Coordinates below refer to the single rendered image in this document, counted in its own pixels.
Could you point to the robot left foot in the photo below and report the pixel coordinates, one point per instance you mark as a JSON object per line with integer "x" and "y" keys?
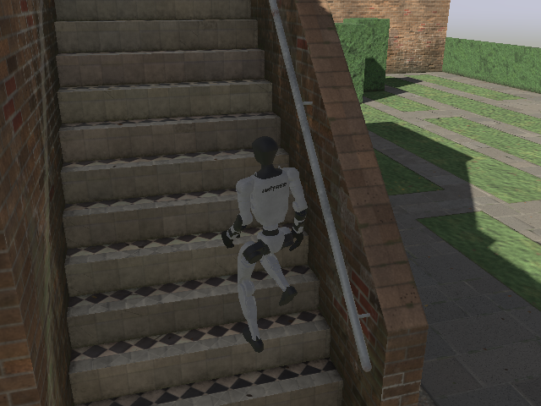
{"x": 257, "y": 345}

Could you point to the left robot forearm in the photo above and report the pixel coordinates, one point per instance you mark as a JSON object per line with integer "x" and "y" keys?
{"x": 236, "y": 228}

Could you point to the robot left upper arm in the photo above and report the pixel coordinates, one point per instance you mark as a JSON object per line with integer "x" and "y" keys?
{"x": 244, "y": 188}

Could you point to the robot right upper arm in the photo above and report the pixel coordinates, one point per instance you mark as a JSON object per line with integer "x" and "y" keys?
{"x": 300, "y": 203}

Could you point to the left robot hand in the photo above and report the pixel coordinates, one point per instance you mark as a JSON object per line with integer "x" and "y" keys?
{"x": 227, "y": 242}

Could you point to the right robot hand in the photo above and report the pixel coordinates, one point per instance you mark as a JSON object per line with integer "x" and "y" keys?
{"x": 299, "y": 237}

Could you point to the right robot forearm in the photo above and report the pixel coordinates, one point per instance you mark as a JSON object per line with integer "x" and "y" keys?
{"x": 299, "y": 220}

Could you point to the robot torso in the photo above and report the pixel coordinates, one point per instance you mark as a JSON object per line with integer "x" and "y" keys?
{"x": 269, "y": 204}

